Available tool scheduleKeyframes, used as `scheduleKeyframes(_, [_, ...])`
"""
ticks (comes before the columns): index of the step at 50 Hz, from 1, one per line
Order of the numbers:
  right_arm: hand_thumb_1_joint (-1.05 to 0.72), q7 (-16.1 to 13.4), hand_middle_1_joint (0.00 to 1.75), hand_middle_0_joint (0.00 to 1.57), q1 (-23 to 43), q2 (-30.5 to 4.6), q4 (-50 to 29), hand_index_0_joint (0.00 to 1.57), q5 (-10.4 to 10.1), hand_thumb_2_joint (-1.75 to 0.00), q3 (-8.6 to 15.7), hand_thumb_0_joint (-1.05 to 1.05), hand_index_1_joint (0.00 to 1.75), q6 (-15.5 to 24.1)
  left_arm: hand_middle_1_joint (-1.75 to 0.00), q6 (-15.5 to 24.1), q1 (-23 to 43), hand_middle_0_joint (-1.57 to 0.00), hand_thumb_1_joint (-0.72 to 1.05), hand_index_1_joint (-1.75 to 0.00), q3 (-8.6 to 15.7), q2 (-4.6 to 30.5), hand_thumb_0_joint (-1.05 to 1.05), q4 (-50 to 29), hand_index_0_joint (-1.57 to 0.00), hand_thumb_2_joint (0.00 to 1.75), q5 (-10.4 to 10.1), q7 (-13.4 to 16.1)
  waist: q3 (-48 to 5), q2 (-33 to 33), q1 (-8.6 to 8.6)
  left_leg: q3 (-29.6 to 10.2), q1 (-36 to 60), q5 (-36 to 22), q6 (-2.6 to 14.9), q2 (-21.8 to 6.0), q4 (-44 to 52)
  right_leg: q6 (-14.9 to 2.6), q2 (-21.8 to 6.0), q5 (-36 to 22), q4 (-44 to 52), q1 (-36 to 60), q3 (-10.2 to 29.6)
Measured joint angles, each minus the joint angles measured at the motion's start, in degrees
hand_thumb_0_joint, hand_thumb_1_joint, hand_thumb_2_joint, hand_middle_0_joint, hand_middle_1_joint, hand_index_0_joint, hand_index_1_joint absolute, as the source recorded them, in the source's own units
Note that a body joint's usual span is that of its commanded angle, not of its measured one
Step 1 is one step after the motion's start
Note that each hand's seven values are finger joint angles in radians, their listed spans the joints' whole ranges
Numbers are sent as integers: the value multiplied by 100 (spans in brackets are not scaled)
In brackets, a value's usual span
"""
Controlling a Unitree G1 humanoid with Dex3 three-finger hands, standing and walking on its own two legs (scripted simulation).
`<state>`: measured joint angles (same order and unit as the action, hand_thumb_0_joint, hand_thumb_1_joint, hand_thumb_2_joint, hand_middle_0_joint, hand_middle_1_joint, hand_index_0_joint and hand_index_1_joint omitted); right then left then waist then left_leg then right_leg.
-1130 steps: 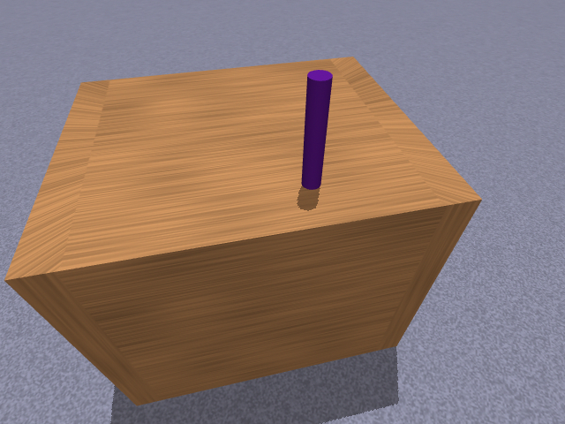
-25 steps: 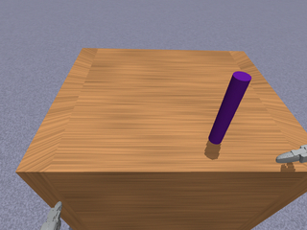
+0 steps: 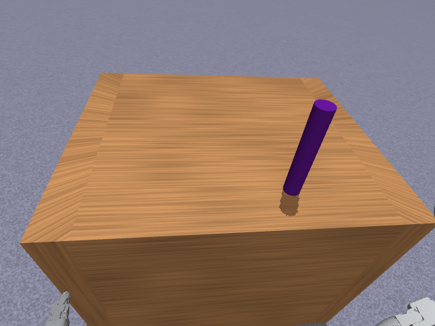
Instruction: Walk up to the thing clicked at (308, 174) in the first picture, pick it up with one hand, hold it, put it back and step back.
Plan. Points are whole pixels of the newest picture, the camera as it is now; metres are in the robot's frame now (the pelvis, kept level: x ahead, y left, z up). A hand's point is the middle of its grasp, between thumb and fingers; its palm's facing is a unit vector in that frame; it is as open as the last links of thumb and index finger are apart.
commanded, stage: sink last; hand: right
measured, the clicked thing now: (306, 153) +0.47 -0.21 +0.10
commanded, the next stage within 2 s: home in 0.24 s
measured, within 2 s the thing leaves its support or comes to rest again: neither
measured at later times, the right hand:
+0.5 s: hand (391, 262) +0.20 -0.25 +0.13, palm faces +0.34 +0.87 -0.35, open 17.5 cm
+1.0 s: hand (301, 324) +0.19 -0.17 -0.09, palm faces +0.03 +0.98 -0.19, open 17.7 cm
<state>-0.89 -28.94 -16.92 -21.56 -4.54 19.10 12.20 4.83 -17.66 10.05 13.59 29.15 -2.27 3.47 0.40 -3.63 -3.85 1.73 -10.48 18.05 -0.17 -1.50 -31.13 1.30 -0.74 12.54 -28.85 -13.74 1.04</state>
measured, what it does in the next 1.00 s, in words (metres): stands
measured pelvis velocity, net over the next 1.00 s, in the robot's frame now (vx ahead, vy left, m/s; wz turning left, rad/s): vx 0.01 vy -0.01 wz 0.02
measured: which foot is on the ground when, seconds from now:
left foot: down 0.00-1.00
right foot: down 0.00-1.00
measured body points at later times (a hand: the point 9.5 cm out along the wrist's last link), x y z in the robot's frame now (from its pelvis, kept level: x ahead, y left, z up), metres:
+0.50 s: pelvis +0.01 +0.00 +0.01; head +0.00 +0.01 +0.46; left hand +0.17 +0.26 -0.06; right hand +0.18 -0.29 +0.15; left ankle -0.01 +0.12 -0.73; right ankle +0.04 -0.14 -0.73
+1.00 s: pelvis +0.01 -0.01 +0.01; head +0.04 -0.01 +0.45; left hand +0.18 +0.23 -0.08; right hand +0.18 -0.23 -0.08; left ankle -0.01 +0.12 -0.73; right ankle +0.04 -0.14 -0.73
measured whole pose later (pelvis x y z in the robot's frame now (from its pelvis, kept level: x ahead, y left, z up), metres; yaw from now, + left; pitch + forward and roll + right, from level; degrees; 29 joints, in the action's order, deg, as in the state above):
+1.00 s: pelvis +0.01 -0.01 +0.01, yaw +1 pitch +0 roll +0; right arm -1.8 -15.0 -10.2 30.3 -0.2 0.4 7.1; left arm 4.8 -9.8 -0.1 10.3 36.9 -1.2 4.0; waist 2.4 1.1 -0.1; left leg 0.5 -10.6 16.5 -0.6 -1.3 -27.2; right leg 1.0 -1.1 12.1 -25.9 -13.8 -0.3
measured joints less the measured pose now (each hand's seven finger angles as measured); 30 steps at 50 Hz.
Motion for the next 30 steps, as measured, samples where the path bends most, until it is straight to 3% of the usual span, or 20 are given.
scheduleKeyframes(11, [56, -6, 6, 6, 386, -256, 527, 6, 77, -5, 406, -2, 6, 555, -5, 167, 110, -5, -51, -5, -116, -115, -2, 342, -5, 5, 105, 17, 139, 19, 20, 3, 72, -101, 49, 52, 126, 45, -51, -131, 192, 111, 3])
scheduleKeyframes(15, [55, -21, 6, 6, 473, -196, 695, 6, 65, -5, 417, -1, 6, 662, -5, 188, 111, -6, -52, -5, -143, -107, -2, 325, -5, 6, 94, 5, 154, 34, 27, -18, 157, -130, 27, 33, 226, 39, -33, -151, 285, 199, -22])
scheduleKeyframes(23, [54, 50, 6, 6, 279, 79, 829, 6, 97, -5, -59, -1, 6, 680, -9, 210, 69, -8, -45, -9, -152, -63, -2, 85, -8, 14, 30, -42, 144, 179, 73, -64, 368, -158, -22, -17, 428, -16, 14, -145, 453, 408, -77])
scheduleKeyframes(30, [56, 63, 5, 6, 131, 318, 1499, 5, 145, -4, -638, -1, 5, 519, -16, 140, 371, -11, -9, -16, -612, -312, -1, 361, -12, 40, 21, -109, 177, 288, 144, -97, 340, -199, -31, 13, 515, -27, -17, -110, 433, 347, -111])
